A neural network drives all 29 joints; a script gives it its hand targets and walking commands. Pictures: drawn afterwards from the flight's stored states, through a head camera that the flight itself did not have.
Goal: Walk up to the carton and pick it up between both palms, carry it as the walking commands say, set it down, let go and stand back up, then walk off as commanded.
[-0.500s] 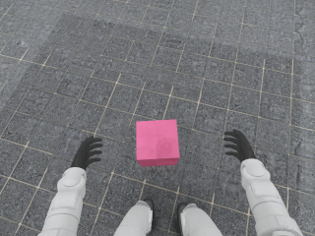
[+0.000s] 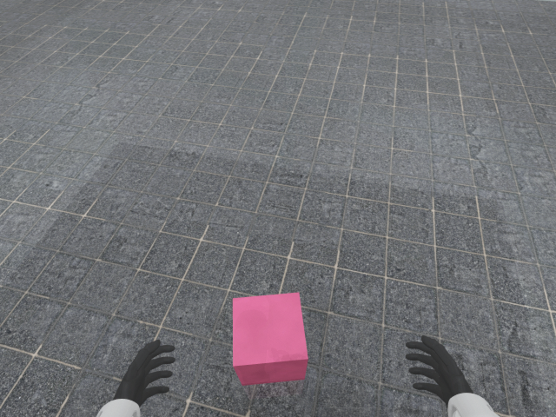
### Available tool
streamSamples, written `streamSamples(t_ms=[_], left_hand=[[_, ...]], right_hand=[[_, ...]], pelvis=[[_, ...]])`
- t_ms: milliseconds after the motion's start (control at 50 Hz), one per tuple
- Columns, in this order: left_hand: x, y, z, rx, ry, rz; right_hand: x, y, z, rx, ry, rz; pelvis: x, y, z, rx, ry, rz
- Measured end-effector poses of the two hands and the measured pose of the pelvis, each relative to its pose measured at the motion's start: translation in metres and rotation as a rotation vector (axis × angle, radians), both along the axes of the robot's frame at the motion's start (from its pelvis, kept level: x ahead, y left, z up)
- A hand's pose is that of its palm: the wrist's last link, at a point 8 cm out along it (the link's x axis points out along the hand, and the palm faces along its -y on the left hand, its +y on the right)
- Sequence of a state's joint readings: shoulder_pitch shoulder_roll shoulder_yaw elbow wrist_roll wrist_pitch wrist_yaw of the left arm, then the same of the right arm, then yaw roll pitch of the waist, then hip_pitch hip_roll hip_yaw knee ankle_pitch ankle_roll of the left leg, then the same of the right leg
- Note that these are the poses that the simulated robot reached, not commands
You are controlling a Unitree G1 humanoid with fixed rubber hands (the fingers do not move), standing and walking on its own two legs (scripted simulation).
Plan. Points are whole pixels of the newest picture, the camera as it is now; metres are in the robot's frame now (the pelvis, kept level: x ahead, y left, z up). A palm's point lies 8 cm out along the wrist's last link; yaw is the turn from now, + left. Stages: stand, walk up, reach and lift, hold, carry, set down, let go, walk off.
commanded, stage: let go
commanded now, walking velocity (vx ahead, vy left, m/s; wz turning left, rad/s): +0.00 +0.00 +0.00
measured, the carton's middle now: (269, 340) +0.42 +0.06 -0.65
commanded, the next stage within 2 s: stand in 0.26 s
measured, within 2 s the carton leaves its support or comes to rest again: neither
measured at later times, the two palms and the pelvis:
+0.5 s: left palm out of the picture +0.13 +0.30 -0.08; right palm (487, 405) +0.14 -0.27 -0.07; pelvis +0.01 +0.01 +0.00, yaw +0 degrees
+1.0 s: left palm out of the picture +0.08 +0.31 -0.09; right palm out of the picture +0.10 -0.27 -0.09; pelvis -0.01 +0.02 +0.00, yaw +0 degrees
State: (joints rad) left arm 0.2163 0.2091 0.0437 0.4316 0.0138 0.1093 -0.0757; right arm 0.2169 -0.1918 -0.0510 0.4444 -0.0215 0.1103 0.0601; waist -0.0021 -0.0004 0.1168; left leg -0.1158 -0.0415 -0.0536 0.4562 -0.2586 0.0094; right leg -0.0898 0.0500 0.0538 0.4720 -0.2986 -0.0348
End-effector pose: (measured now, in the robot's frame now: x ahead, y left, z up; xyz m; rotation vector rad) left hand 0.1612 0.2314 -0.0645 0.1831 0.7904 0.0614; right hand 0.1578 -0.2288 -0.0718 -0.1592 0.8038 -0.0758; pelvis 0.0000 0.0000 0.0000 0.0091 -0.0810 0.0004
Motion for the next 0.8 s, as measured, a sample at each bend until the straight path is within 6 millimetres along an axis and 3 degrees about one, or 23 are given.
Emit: streamSamples(t_ms=[260,360,540,800], left_hand=[[-0.005,0.011,-0.003,0.031,0.027,0.05],[-0.017,0.035,-0.012,0.096,0.015,0.06],[-0.039,0.071,-0.018,0.165,0.041,0.088],[-0.061,0.075,-0.024,0.164,0.091,0.09]], right_hand=[[-0.001,0.004,-0.002,-0.025,-0.005,-0.001],[-0.008,-0.013,-0.008,-0.107,0.017,-0.008],[-0.019,-0.045,0.0,-0.197,-0.003,-0.062],[-0.037,-0.039,-0.01,-0.181,0.049,-0.057]], pelvis=[[0.003,0.007,-0.003,-0.005,0.009,0.007],[0.008,0.009,-0.005,-0.007,0.051,0.003],[0.013,0.014,-0.005,-0.008,0.061,0.0],[0.002,0.018,-0.002,-0.007,0.052,-0.003]])
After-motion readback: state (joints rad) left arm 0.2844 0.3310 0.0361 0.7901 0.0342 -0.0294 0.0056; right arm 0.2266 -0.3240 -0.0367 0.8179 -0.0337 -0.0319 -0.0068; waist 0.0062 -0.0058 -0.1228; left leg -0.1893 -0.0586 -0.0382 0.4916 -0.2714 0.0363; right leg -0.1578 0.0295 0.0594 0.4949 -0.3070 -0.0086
